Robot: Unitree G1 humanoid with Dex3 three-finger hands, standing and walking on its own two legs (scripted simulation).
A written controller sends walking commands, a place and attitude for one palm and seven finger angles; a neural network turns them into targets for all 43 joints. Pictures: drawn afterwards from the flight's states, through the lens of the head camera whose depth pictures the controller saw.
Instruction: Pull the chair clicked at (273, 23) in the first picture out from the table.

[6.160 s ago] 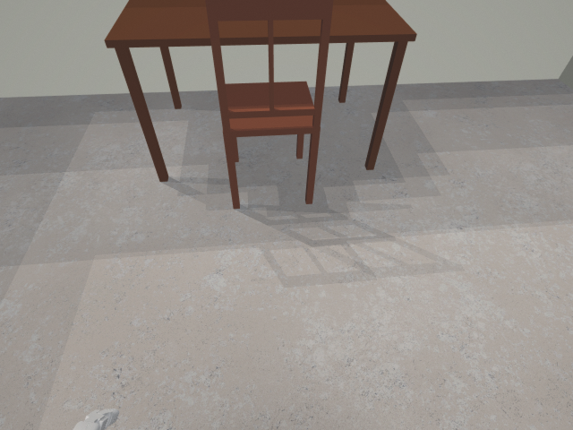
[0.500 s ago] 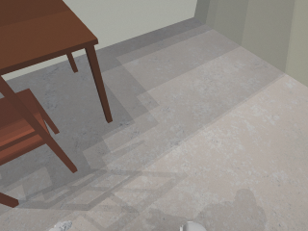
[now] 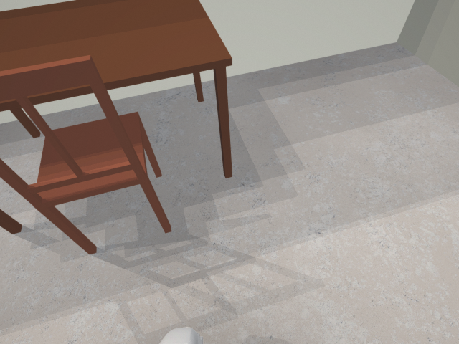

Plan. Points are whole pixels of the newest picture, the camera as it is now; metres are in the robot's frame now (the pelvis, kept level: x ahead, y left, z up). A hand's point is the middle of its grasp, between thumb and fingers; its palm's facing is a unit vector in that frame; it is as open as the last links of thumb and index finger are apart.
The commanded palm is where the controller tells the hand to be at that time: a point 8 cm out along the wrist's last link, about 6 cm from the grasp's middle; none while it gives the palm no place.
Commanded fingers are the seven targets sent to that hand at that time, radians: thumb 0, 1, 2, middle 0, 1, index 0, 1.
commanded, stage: turn to face it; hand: left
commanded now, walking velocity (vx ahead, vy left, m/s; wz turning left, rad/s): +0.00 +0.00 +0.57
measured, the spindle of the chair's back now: (54, 141) +0.63 +0.54 -0.08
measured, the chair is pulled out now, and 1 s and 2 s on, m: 0.00 0.00 0.00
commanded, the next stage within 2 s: take the last steps up to it in 0.64 s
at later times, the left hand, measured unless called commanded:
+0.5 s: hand out of the picture +0.05 +0.27 -0.16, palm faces +0.25 -0.94 -0.24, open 7.4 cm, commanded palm none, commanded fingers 0.00 0.90 0.90 -0.20 -0.30 -0.20 -0.30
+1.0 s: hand out of the picture -0.05 +0.18 -0.16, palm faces +0.41 -0.88 -0.22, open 7.4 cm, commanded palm none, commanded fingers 0.00 0.90 0.90 -0.20 -0.30 -0.20 -0.30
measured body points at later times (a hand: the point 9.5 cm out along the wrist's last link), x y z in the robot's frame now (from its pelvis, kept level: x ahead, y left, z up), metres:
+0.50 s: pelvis +0.01 +0.04 +0.00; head +0.03 +0.06 +0.45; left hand +0.04 +0.32 -0.15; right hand +0.14 -0.18 -0.14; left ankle -0.02 +0.14 -0.74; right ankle +0.03 -0.11 -0.69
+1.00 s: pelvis +0.01 +0.01 +0.01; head +0.02 +0.00 +0.46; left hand -0.08 +0.23 -0.14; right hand +0.12 -0.21 -0.15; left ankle -0.06 +0.14 -0.70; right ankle +0.04 -0.08 -0.74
